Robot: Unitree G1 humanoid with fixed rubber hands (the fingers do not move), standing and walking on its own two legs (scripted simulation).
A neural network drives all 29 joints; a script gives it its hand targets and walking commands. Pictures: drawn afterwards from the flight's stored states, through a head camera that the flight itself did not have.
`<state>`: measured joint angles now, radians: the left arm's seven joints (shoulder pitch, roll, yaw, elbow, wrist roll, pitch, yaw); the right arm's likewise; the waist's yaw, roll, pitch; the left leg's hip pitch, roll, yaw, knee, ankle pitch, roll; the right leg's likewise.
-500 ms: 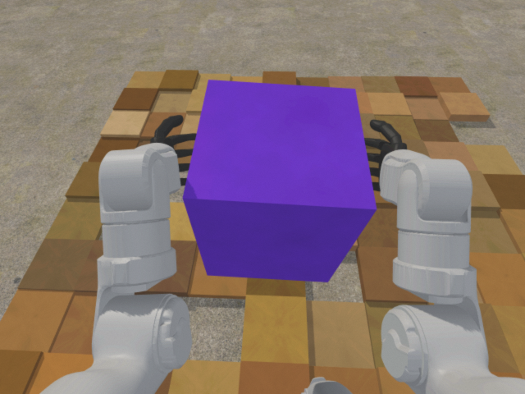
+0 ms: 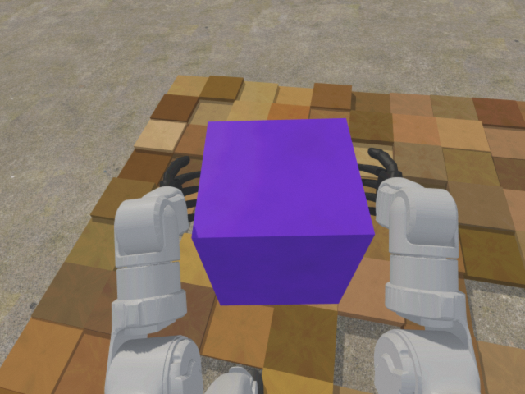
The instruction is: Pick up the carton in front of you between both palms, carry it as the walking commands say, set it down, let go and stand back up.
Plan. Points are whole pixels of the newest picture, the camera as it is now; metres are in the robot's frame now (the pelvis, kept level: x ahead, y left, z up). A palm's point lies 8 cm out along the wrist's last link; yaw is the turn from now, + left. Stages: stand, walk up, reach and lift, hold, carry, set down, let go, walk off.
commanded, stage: carry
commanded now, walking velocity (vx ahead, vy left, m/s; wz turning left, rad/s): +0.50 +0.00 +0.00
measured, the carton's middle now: (278, 219) +0.39 +0.03 +0.02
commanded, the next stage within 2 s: none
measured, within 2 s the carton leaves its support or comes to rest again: neither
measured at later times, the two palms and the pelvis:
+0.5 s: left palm (232, 65) +0.67 +0.12 +0.13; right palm (391, 64) +0.65 -0.18 +0.13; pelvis +0.31 +0.00 -0.01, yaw -1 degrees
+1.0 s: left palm (244, 0) +0.98 +0.13 +0.12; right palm out of the picture +0.99 -0.17 +0.11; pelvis +0.62 -0.03 -0.01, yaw +0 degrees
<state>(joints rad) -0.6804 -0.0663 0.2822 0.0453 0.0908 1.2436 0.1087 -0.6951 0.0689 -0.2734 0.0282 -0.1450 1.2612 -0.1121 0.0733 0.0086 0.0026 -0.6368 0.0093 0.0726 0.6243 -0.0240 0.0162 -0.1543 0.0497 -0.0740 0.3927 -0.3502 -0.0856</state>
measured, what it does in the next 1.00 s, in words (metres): walks ahead: left foot, then right foot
